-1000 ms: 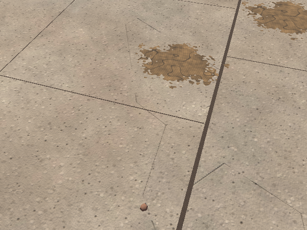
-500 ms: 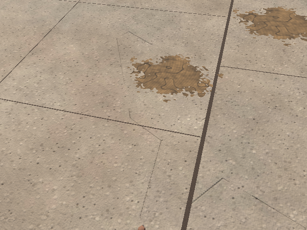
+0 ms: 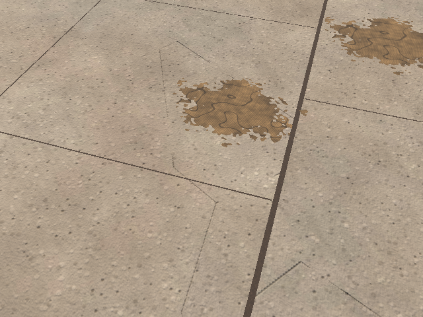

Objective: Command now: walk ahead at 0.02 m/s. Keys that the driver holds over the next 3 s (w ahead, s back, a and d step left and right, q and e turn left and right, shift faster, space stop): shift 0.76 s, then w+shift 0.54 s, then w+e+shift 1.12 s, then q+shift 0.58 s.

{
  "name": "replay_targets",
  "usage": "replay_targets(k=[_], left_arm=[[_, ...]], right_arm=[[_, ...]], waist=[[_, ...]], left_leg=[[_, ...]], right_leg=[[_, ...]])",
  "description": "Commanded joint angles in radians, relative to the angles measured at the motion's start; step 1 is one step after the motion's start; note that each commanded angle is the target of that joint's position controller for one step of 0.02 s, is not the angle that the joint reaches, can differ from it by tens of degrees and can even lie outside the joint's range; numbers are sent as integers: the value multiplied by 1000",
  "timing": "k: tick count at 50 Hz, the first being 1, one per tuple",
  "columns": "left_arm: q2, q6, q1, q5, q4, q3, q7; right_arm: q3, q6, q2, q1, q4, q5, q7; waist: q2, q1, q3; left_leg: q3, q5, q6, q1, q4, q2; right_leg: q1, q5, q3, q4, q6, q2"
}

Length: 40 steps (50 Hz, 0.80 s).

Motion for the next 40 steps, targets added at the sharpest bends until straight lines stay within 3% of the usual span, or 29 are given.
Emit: replay_targets(k=[1,8,38,39,40], left_arm=[[63,0,94,-1,12,10,4],[60,7,84,-1,31,6,8],[40,-3,128,-3,53,-10,7],[51,-1,156,-2,58,-5,6],[105,6,186,-4,57,18,4]], right_arm=[[-9,-6,-72,71,4,3,-5],[-3,-6,-63,92,28,0,-6],[11,-1,-34,170,73,1,-3],[10,0,-34,174,74,-1,-2],[-3,4,-59,152,56,-5,3]], waist=[[22,-13,22],[-1,-14,32],[4,-22,59],[-5,-9,25],[-61,14,37]], left_leg=[[-116,280,44,88,-57,110],[-112,238,39,66,-81,105],[-104,159,24,43,-96,102],[-83,30,29,36,-72,74],[-22,-202,41,-44,35,7]], right_leg=[[-90,293,121,-88,9,-148],[-70,276,117,-98,9,-153],[-105,250,133,-125,7,-165],[-83,58,141,-149,-9,-152],[-68,-267,203,-178,-55,-160]])
Next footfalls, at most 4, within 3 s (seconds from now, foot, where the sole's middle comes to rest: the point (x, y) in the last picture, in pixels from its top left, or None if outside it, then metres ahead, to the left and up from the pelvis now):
1.20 left None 0.34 0.19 -0.78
1.72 right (209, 247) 0.76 0.05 -0.78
2.12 left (214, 148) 1.24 0.04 -0.78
2.56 right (313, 133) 1.35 -0.41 -0.78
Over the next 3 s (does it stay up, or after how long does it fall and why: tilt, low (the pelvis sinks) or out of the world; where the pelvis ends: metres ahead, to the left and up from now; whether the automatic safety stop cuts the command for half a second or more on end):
stays up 1.41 -0.34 -0.01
